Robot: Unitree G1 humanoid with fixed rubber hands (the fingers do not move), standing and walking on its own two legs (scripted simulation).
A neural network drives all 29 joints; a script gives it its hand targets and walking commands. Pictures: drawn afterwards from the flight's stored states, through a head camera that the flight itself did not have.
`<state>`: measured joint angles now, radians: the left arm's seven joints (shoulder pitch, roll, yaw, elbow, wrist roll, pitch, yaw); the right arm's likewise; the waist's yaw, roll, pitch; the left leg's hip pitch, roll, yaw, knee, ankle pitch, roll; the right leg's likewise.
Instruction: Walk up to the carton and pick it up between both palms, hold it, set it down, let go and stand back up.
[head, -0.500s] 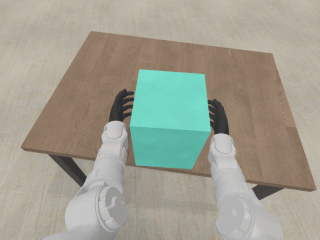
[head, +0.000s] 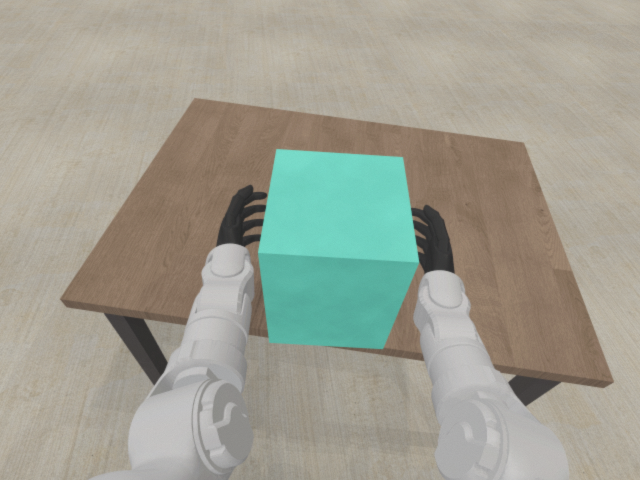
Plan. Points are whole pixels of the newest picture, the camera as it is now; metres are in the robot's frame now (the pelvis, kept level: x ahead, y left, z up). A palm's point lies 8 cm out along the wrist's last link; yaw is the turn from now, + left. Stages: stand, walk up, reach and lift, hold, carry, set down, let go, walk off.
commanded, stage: reach and lift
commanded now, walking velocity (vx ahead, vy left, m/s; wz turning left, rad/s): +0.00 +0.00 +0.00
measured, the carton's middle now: (332, 254) +0.45 +0.03 +0.02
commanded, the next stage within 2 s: none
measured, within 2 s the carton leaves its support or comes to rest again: neither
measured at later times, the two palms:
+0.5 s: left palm (243, 236) +0.39 +0.15 +0.10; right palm (458, 260) +0.39 -0.12 +0.10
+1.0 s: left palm (225, 229) +0.37 +0.16 +0.14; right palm (459, 254) +0.37 -0.10 +0.14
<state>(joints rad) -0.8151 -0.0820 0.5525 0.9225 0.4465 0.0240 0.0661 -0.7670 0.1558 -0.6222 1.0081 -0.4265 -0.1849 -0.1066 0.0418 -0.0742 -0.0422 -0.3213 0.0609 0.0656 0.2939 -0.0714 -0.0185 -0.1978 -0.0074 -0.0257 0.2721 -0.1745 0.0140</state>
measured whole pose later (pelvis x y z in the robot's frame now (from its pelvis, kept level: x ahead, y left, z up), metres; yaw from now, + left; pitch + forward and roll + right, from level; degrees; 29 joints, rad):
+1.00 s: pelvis -0.01 +0.00 +0.00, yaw +1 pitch -7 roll -1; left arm -0.66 -0.09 0.35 0.45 0.41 0.44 0.04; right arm -0.69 0.06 -0.12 0.82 0.04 0.04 -0.22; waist -0.04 -0.10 0.05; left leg -0.07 0.05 0.05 0.29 -0.09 -0.02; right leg 0.08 -0.02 -0.05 0.23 -0.18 0.02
